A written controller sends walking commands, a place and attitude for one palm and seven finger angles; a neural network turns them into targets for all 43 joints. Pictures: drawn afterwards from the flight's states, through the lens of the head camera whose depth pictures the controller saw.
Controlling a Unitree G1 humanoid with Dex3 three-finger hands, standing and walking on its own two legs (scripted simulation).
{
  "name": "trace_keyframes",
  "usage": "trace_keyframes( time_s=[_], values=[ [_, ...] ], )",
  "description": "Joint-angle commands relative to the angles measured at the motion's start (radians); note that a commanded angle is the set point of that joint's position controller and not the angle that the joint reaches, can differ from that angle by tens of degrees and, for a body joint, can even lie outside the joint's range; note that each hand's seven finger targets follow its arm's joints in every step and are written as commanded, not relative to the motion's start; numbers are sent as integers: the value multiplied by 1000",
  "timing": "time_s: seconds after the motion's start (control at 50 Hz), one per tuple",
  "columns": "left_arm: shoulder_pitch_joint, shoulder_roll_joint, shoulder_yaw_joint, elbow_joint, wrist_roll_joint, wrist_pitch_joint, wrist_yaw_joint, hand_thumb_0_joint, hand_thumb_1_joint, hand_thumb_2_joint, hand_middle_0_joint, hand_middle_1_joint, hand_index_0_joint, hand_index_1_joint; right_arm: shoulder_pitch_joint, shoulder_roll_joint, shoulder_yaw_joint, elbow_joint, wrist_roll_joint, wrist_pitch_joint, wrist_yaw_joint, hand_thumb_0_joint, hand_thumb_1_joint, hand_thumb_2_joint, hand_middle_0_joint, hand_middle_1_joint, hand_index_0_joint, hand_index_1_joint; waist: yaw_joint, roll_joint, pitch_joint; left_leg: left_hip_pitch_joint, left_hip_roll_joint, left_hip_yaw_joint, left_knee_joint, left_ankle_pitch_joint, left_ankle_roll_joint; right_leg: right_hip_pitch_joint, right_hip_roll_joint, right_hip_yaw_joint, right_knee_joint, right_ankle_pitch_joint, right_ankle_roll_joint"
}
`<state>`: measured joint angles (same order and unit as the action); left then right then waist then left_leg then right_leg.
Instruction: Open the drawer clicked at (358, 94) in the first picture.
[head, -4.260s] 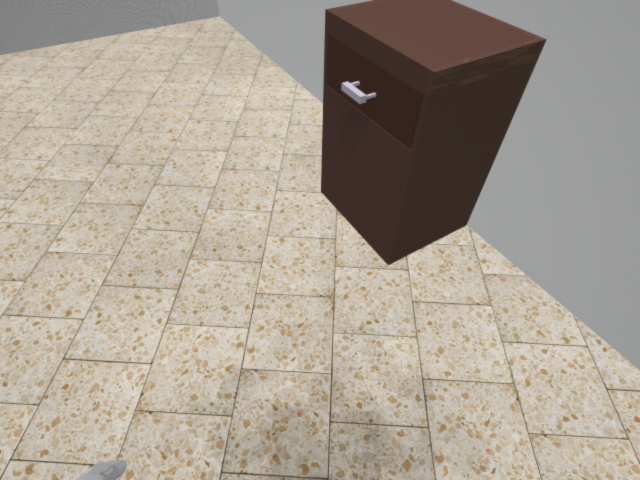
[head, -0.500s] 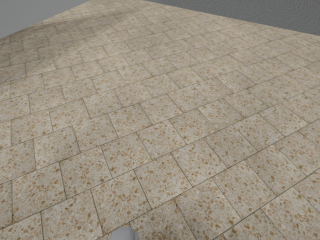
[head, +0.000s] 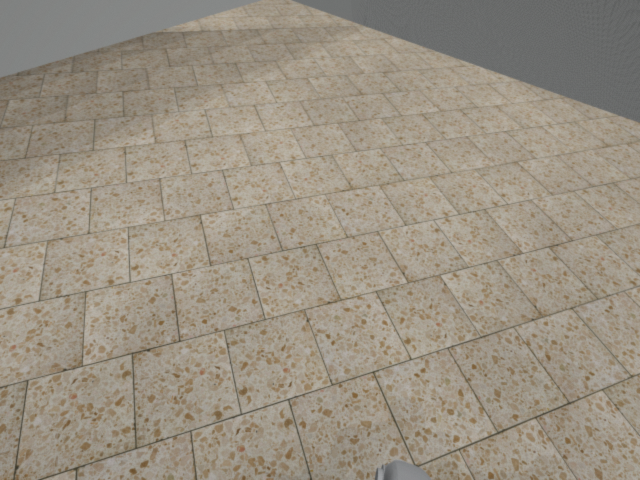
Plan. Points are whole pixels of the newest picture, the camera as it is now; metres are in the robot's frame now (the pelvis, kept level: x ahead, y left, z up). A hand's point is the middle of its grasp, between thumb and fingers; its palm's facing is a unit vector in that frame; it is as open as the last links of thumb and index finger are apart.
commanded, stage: walk around to get in front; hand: left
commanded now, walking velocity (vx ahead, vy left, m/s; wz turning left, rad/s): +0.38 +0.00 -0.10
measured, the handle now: out of the picture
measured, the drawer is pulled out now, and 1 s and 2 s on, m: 0.00 0.00 0.00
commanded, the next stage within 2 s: walk to a spot facing it in 0.30 s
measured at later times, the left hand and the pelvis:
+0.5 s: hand (261, 370) +0.32 +0.11 -0.18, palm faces +0.02 -0.98 -0.20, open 7.2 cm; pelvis +0.23 -0.07 -0.02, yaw -1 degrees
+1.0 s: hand (247, 311) +0.44 +0.16 -0.18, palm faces -0.20 -0.96 -0.22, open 7.4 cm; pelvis +0.33 -0.03 -0.01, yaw -18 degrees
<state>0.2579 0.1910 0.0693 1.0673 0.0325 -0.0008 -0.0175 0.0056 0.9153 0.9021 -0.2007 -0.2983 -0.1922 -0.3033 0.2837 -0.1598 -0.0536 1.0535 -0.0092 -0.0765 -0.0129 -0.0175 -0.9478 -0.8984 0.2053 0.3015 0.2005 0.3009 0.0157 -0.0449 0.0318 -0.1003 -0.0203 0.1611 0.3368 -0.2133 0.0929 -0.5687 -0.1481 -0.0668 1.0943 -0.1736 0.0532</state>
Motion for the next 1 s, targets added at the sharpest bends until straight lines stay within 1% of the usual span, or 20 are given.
trace_keyframes(
  time_s=[0.0, 0.2, 0.24, 0.28, 0.3, 0.32, 0.34, 0.38, 0.42, 0.46, 0.54, 0.62, 0.68, 0.7, 0.72, 0.74, 0.76, 0.8, 0.86, 0.98],
  values=[
    [-19, 35, 8, -55, -2, -3, -3, 0, 900, 900, -200, -300, -200, -300, 110, -104, -16, 1, 3, -14, -11, 0, -900, -900, 200, 300, 200, 300, -15, 126, 93, 26, 286, -187, -224, 96, 40, -146, -22, 32, -40, 70, 10],
    [-287, 8, -9, -146, -10, -32, -12, 0, 900, 900, -200, -300, -200, -300, 282, -98, -9, 92, -18, -11, -21, 0, -900, -900, 200, 300, 200, 300, -90, 144, 140, 204, 305, -126, -117, 467, 52, -98, 47, -53, -408, 4, -56],
    [-232, 22, -6, -138, -10, -39, -10, 0, 900, 900, -200, -300, -200, -300, 268, -112, -9, 99, -18, -8, -22, 0, -900, -900, 200, 300, 200, 300, -55, 145, 102, 188, 310, -103, -24, 675, 44, 47, 90, -81, -471, -42, -86],
    [4, 53, 3, -66, -6, -54, -4, 0, 900, 900, -200, -300, -200, -300, 226, -139, -13, 97, -10, -6, -21, 0, -900, -900, 200, 300, 200, 300, 56, 133, -28, 156, 264, -63, 228, 829, 6, 338, 150, -123, -567, 17, -110],
    [167, 112, 20, -17, 0, -68, 4, 0, 900, 900, -200, -300, -200, -300, 207, -128, -13, 84, 0, -10, -13, 0, -900, -900, 200, 300, 200, 300, 123, 80, -128, -30, 225, -45, 455, 698, -27, 622, 78, -42, -573, 93, -146],
    [301, 222, 48, 10, 3, -75, 21, 0, 900, 900, -200, -300, -200, -300, 239, -64, -5, 53, 16, -16, -6, 0, -900, -900, 200, 300, 200, 300, 146, -136, -254, -327, 82, -9, 808, 81, -68, 881, -227, 349, -628, 241, -249],
    [303, 275, 52, 19, -17, -68, 21, 0, 900, 900, -200, -300, -200, -300, 228, -55, -4, 37, 16, -11, -10, 0, -900, -900, 200, 300, 200, 300, 112, -121, -252, -457, 25, -105, 1055, -348, -70, 848, -371, 538, -738, 278, -336],
    [100, 178, 28, -34, -22, -63, 25, 0, 900, 900, -200, -300, -200, -300, 116, -40, -14, 14, 3, 9, -5, 0, -900, -900, 200, 300, 200, 300, 59, -30, -48, -494, 131, -186, 1076, -201, -66, 503, -309, 420, -843, -10, -267],
    [-2, 70, -3, -44, -16, -69, 35, 0, 900, 900, -200, -300, -200, -300, 119, 0, -3, 25, -13, 33, -2, 0, -900, -900, 200, 300, 200, 300, -17, 19, 42, -412, 178, -169, 935, -128, -92, 290, -211, 227, -871, 122, -224],
    [-24, 50, -13, -40, -11, -73, 38, 0, 900, 900, -200, -300, -200, -300, 179, 19, 5, 40, -16, 52, -2, 0, -900, -900, 200, 300, 200, 300, -68, -25, 11, -326, 175, -118, 774, -128, -126, 224, -135, 94, -839, 336, -207],
    [-15, 95, 7, -52, -9, -62, 32, 0, 900, 900, -200, -300, -200, -300, 109, 7, 8, -2, -13, 60, 0, 0, -900, -900, 200, 300, 200, 300, -57, -85, -24, -303, 144, -62, 551, -70, -161, 259, -71, 82, -779, 454, -216],
    [4, 136, 30, -62, -8, -36, 28, 0, 900, 900, -200, -300, -200, -300, -38, -45, 0, -69, -6, 55, -6, 0, -900, -900, 200, 300, 200, 300, -19, -109, -41, -267, 114, -68, 412, -74, -170, 307, -86, 186, -725, 417, -215],
    [-27, 151, 44, -84, -17, -10, 27, 0, 900, 900, -200, -300, -200, -300, -30, -84, -5, -77, -4, 48, -16, 0, -900, -900, 200, 300, 200, 300, -45, -71, -50, -85, 92, -50, 186, 41, -175, 256, -43, 204, -639, 269, -163],
    [-14, 116, 39, -96, -22, -2, 28, 0, 900, 900, -200, -300, -200, -300, -3, -129, -13, -73, -7, 40, -22, 0, -900, -900, 200, 300, 200, 300, -53, 28, -71, 35, 158, -100, 77, 126, -160, 195, 13, 180, -553, 160, -122],
    [20, 68, 32, -109, -28, 6, 21, 0, 900, 900, -200, -300, -200, -300, 29, -219, -31, -79, -14, 38, -23, 0, -900, -900, 200, 300, 200, 300, -60, 288, -97, 137, 366, -311, 41, 277, -83, 51, 133, 87, -374, -188, -61],
    [26, 62, 31, -128, -22, 8, 19, 0, 900, 900, -200, -300, -200, -300, 63, -268, -34, -94, -18, 52, -19, 0, -900, -900, 200, 300, 200, 300, -71, 372, -95, 67, 520, -417, -29, 279, 16, 34, 159, 16, -133, -486, -30],
    [9, 85, 36, -127, -13, 22, 23, 0, 900, 900, -200, -300, -200, -300, 8, -239, -30, -106, -20, 51, -25, 0, -900, -900, 200, 300, 200, 300, -65, 359, -82, -9, 522, -417, -72, 171, 26, 26, 126, 69, 13, -466, -20],
    [-12, 99, 50, -132, -8, 28, 6, 0, 900, 900, -200, -300, -200, -300, -100, -199, -20, -158, -17, 53, -24, 0, -900, -900, 200, 300, 200, 300, -26, 216, -5, -106, 444, -293, -78, 66, 21, 4, 88, 63, 118, -337, -15],
    [16, 73, 50, -139, -10, 44, -4, 0, 900, 900, -200, -300, -200, -300, -136, -175, -20, -176, -15, 52, -21, 0, -900, -900, 200, 300, 200, 300, -6, 219, -36, -109, 383, -120, -60, 132, -4, 38, 70, 33, 113, -244, 4],
    [-74, 57, 44, -213, -11, 55, -9, 0, 900, 900, -200, -300, -200, -300, -81, -199, -47, -163, -17, 60, -13, 0, -900, -900, 200, 300, 200, 300, -44, 211, -49, -25, 428, -50, -39, 179, 27, 64, 51, -12, -137, -258, 14]
  ],
)
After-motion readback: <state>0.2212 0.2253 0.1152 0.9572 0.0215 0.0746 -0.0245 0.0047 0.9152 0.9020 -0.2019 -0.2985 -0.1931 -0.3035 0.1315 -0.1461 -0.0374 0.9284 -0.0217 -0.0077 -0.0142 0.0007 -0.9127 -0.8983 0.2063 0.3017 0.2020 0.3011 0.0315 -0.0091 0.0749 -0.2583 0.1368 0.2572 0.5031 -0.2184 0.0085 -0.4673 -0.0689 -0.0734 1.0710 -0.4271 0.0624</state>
